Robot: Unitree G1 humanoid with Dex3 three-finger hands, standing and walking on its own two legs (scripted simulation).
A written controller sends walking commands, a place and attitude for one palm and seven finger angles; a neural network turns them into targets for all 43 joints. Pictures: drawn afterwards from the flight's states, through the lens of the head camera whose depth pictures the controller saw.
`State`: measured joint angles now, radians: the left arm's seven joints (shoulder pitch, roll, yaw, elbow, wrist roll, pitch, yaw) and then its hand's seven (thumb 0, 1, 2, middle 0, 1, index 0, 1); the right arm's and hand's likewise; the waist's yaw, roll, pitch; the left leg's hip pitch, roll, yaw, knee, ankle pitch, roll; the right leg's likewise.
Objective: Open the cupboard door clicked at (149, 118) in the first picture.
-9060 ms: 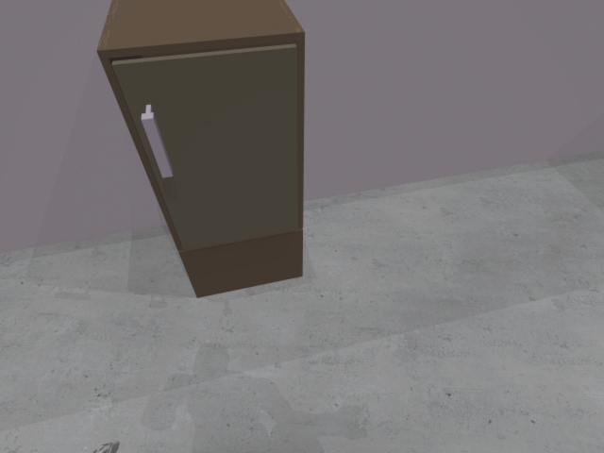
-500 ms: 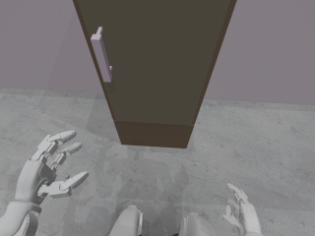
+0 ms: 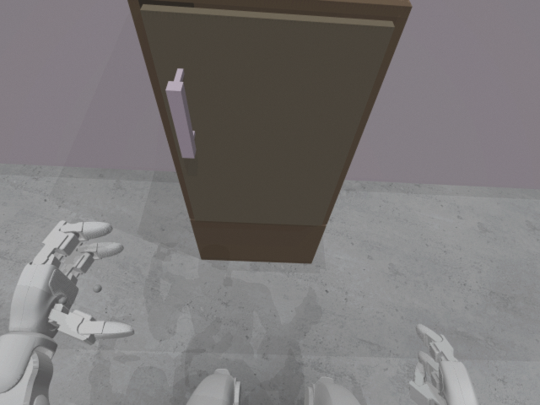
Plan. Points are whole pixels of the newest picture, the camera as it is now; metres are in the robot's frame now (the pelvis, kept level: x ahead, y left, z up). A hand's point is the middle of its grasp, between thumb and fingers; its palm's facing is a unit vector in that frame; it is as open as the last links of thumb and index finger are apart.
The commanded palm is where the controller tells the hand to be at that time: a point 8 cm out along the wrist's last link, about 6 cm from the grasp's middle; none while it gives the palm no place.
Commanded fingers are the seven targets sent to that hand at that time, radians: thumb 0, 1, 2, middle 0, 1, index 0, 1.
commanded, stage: raise the hand with hooked fingers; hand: left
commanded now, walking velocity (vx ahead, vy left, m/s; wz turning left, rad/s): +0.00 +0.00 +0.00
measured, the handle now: (184, 115) +0.58 +0.20 +0.05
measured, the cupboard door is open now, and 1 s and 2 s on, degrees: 0 0 0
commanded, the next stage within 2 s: move the hooked fingers beside the handle in 0.88 s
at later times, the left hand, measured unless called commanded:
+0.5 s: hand (70, 247) +0.30 +0.29 +0.07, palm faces +0.04 -1.00 -0.05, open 14.0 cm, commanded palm +0.27 +0.33 +0.06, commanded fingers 0.00 -0.50 0.30 -0.30 -1.20 -0.30 -1.20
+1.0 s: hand (87, 254) +0.29 +0.26 +0.06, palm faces +0.05 -1.00 -0.04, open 14.0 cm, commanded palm +0.27 +0.31 +0.06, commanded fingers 0.00 -0.50 0.30 -0.30 -1.20 -0.30 -1.20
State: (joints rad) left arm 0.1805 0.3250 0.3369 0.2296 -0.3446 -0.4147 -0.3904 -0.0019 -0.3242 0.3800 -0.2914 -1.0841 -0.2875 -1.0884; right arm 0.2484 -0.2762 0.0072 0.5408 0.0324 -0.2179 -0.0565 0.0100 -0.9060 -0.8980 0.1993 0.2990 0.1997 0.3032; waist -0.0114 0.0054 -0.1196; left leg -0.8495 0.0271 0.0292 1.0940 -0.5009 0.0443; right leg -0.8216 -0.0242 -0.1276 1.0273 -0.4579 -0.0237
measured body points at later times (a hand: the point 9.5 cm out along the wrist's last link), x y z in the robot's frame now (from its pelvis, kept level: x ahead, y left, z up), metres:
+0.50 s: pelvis +0.00 +0.01 +0.01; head +0.08 +0.03 +0.46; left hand +0.29 +0.34 +0.07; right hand +0.15 -0.24 -0.07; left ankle +0.02 +0.09 -0.66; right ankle +0.03 -0.11 -0.66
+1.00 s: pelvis +0.00 -0.01 +0.01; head +0.07 +0.00 +0.46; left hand +0.28 +0.32 +0.07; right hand +0.16 -0.26 -0.07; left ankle +0.02 +0.09 -0.66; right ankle +0.03 -0.11 -0.66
